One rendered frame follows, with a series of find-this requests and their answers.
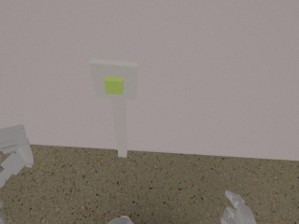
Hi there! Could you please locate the panel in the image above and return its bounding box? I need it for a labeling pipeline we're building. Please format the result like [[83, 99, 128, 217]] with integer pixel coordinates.
[[89, 59, 138, 158]]

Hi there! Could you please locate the button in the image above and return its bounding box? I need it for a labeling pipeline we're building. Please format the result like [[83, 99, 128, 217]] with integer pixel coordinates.
[[104, 76, 124, 95]]

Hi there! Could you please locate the left robot hand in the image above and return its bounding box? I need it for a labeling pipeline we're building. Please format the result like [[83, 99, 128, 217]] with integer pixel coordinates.
[[0, 124, 34, 188]]

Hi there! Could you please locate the right robot hand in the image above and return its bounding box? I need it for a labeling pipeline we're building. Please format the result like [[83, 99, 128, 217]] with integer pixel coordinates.
[[221, 189, 257, 224]]

